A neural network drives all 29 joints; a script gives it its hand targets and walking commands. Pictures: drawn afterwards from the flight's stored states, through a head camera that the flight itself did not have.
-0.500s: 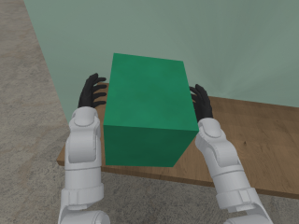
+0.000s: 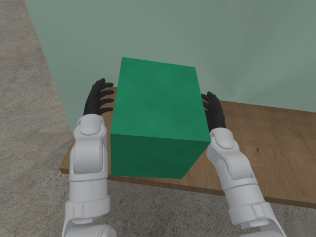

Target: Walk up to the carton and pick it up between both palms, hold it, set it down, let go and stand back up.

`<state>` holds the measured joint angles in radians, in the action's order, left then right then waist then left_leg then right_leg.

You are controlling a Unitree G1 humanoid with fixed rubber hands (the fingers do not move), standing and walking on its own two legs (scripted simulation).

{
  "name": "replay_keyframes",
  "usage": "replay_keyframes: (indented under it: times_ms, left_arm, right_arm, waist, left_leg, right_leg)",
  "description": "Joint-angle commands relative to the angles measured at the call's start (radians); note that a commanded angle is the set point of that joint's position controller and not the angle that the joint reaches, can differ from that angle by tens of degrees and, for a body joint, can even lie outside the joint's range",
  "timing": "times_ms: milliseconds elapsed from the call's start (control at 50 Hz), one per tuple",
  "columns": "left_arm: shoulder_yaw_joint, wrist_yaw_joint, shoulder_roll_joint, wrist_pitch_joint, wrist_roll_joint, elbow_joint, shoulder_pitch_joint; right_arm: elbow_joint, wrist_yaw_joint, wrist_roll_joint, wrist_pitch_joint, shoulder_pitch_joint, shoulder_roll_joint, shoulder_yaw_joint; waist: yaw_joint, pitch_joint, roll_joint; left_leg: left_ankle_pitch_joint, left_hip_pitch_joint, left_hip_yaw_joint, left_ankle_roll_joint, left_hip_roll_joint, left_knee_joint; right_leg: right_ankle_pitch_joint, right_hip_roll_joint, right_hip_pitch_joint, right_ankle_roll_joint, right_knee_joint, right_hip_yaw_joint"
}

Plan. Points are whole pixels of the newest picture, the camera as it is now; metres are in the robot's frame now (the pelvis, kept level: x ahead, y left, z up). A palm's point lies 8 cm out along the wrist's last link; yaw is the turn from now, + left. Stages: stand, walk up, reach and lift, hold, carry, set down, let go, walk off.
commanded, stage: hold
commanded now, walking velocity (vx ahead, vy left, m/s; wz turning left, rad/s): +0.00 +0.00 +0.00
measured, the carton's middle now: (153, 120) +0.39 +0.01 +0.11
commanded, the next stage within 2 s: set down in 0.04 s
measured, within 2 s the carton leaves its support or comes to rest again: neither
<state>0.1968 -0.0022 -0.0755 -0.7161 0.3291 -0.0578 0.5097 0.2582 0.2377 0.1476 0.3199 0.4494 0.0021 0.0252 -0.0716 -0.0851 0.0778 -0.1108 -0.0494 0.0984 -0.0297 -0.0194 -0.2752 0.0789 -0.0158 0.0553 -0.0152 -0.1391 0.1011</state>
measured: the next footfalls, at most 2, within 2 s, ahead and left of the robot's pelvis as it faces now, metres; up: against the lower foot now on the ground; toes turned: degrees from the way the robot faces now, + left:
none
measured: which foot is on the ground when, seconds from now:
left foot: down 0.00-1.00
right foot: down 0.00-1.00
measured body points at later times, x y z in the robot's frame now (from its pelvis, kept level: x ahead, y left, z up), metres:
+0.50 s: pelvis +0.03 +0.00 +0.00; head +0.03 +0.02 +0.45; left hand +0.39 +0.15 +0.12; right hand +0.38 -0.13 +0.11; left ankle +0.04 +0.13 -0.75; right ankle +0.01 -0.11 -0.75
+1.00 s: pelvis +0.05 +0.00 +0.00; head +0.07 +0.02 +0.45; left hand +0.42 +0.13 +0.09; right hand +0.40 -0.16 +0.08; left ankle +0.04 +0.13 -0.75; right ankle +0.01 -0.11 -0.75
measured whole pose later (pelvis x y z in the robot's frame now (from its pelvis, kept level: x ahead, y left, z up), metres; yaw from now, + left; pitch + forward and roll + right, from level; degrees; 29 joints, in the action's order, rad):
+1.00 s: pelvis +0.05 +0.00 +0.00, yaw -1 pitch -1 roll +0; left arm 0.24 -0.02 -0.14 -0.21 0.30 0.27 0.42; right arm 0.52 0.19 0.03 -0.15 0.38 0.04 -0.06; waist -0.03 -0.08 0.05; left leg -0.09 -0.01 0.05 -0.02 -0.01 -0.13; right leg 0.08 0.00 0.06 -0.01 -0.04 0.08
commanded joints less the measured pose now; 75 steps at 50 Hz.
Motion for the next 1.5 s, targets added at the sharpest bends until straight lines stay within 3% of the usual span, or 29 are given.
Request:
replay_keyframes:
  times_ms: [0,20,40,80,240,320,460,560,700,940,1080,1240,1380,1480]
  left_arm:
    - [-0.458,0.144,-0.401,0.061,-0.152,-0.113,0.465]
    - [-0.462,0.145,-0.403,0.06,-0.149,-0.111,0.468]
    - [-0.423,0.15,-0.386,0.069,-0.145,-0.136,0.448]
    - [-0.393,0.158,-0.373,0.091,-0.134,-0.105,0.447]
    - [-0.299,0.173,-0.352,0.274,-0.055,0.011,0.414]
    - [-0.302,0.168,-0.358,0.393,-0.037,0.053,0.379]
    - [-0.376,0.145,-0.403,0.52,-0.054,0.054,0.328]
    - [-0.448,0.123,-0.444,0.562,-0.091,0.051,0.326]
    - [-0.455,0.113,-0.466,0.581,-0.103,0.112,0.325]
    - [-0.364,0.115,-0.446,0.578,-0.066,0.232,0.36]
    - [-0.342,0.109,-0.456,0.644,-0.058,0.291,0.427]
    - [-0.294,0.097,-0.483,0.723,-0.034,0.435,0.494]
    - [-0.22,0.09,-0.502,0.777,0.003,0.57,0.524]
    - [-0.191,0.076,-0.526,0.832,0.016,0.641,0.566]
  right_arm:
    - [-0.286,-0.069,0.031,-0.097,0.715,0.366,0.286]
    - [-0.284,-0.07,0.029,-0.098,0.711,0.369,0.286]
    - [-0.295,-0.075,0.043,-0.104,0.709,0.373,0.272]
    - [-0.274,-0.09,0.025,-0.122,0.712,0.373,0.253]
    - [-0.144,-0.163,-0.139,-0.312,0.631,0.352,0.142]
    - [-0.088,-0.193,-0.204,-0.429,0.57,0.357,0.131]
    - [-0.043,-0.193,-0.193,-0.539,0.489,0.405,0.224]
    - [-0.051,-0.169,-0.148,-0.556,0.472,0.456,0.321]
    - [-0.058,-0.155,-0.127,-0.551,0.48,0.482,0.358]
    - [0.026,-0.172,-0.16,-0.544,0.514,0.448,0.27]
    - [0.086,-0.186,-0.225,-0.585,0.545,0.47,0.206]
    - [0.213,-0.207,-0.312,-0.617,0.595,0.496,0.103]
    - [0.328,-0.223,-0.382,-0.633,0.624,0.516,0.02]
    - [0.373,-0.229,-0.429,-0.664,0.665,0.538,-0.028]
  waist:
    - [-0.008,0.413,-0.089]
    - [-0.007,0.403,-0.088]
    - [0.011,0.382,-0.124]
    - [0.024,0.364,-0.116]
    - [0.044,0.338,-0.082]
    - [0.039,0.364,-0.076]
    - [0.04,0.419,-0.076]
    - [0.04,0.464,-0.078]
    - [0.043,0.485,-0.059]
    - [0.05,0.462,-0.067]
    - [0.043,0.526,-0.074]
    - [0.036,0.555,-0.092]
    - [0.033,0.558,-0.091]
    - [0.028,0.602,-0.095]
  left_leg:
    - [0.161,0.09,-0.1,-0.018,0.058,0.016]
    - [0.167,0.092,-0.096,-0.018,0.058,0.016]
    - [0.13,0.089,-0.12,-0.018,0.055,0.045]
    - [0.082,0.076,-0.126,-0.016,0.053,0.062]
    - [0.021,0.083,-0.138,-0.016,0.057,0.104]
    - [0.086,0.115,-0.13,-0.024,0.061,0.111]
    - [0.306,0.157,-0.107,-0.038,0.071,0.106]
    - [0.408,0.117,-0.101,-0.032,0.073,0.105]
    - [0.384,0.071,-0.089,-0.023,0.064,0.11]
    - [0.32,0.073,-0.092,-0.03,0.059,0.121]
    - [0.298,0.06,-0.095,-0.03,0.056,0.125]
    - [0.267,0.049,-0.085,-0.041,0.054,0.111]
    - [0.25,0.025,-0.077,-0.039,0.052,0.109]
    - [0.304,0.015,-0.073,-0.04,0.051,0.092]
  right_leg:
    - [-0.131,-0.038,0.133,0.042,-0.023,0.038]
    - [-0.133,-0.038,0.13,0.043,-0.023,0.041]
    - [-0.105,-0.023,0.102,0.058,-0.019,0.024]
    - [-0.06,-0.022,0.092,0.06,-0.014,0.022]
    - [-0.035,-0.03,0.133,0.072,-0.01,0.04]
    - [-0.127,-0.036,0.173,0.073,-0.009,0.04]
    - [-0.408,-0.047,0.296,0.077,-0.016,0.025]
    - [-0.568,-0.042,0.359,0.085,-0.033,0.002]
    - [-0.614,-0.032,0.365,0.091,-0.048,-0.013]
    - [-0.512,-0.034,0.275,0.084,-0.025,0.001]
    - [-0.461,-0.033,0.234,0.081,-0.017,0.006]
    - [-0.394,-0.031,0.151,0.07,-0.004,0.009]
    - [-0.379,-0.031,0.119,0.066,-0.004,0.017]
    - [-0.424,-0.037,0.1,0.064,-0.011,0.016]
